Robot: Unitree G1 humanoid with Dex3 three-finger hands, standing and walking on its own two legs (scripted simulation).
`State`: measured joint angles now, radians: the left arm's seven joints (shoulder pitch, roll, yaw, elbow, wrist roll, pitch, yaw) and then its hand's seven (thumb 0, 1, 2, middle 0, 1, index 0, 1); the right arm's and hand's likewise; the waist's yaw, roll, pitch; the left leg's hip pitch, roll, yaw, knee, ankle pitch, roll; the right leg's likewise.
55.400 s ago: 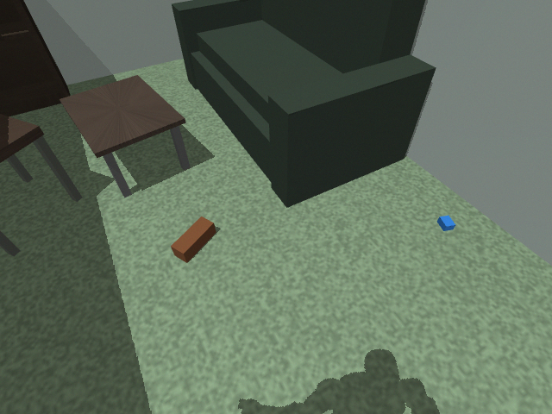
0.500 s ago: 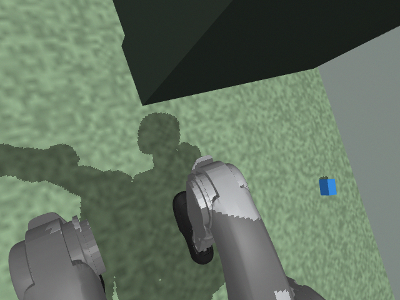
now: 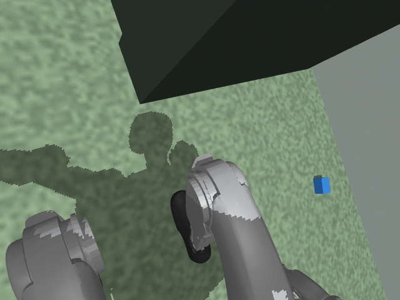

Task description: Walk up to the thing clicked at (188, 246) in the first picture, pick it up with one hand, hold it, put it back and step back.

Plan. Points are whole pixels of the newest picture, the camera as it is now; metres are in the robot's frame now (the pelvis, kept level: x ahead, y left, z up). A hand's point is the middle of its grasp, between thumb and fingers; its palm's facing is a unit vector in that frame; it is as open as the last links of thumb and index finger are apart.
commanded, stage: rest palm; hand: left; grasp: from above
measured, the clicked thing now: out of the picture +0.44 +0.42 -0.28
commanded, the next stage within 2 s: close in 0.54 s
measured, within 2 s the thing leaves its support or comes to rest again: neither
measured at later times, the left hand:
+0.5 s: hand out of the picture +0.43 +0.39 -0.25, palm faces -0.33 -0.30 -0.89, open 14.0 cm
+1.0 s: hand out of the picture +0.44 +0.39 -0.25, palm faces -0.32 -0.30 -0.90, open 13.0 cm
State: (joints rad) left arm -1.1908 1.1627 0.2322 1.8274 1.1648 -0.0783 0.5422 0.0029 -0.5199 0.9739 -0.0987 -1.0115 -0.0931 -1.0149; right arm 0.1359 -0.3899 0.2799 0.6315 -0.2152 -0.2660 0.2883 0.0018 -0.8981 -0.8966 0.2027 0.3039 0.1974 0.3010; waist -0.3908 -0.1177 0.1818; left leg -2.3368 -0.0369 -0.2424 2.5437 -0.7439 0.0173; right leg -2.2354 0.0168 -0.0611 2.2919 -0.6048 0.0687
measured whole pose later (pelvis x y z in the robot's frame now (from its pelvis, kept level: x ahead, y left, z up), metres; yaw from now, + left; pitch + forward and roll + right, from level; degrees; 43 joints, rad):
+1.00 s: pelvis +0.00 +0.00 +0.01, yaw -2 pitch +28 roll -18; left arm -1.22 1.23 0.22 1.85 1.14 -0.08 0.60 0.00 -0.33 0.84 -0.20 -0.98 -0.22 -0.96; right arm 0.13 -0.39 0.35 0.63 -0.23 -0.27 0.29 0.00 -0.90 -0.90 0.20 0.30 0.20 0.30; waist -0.42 -0.15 0.23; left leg -2.32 -0.03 -0.28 2.53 -0.74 0.01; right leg -2.21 0.02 -0.10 2.25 -0.58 0.08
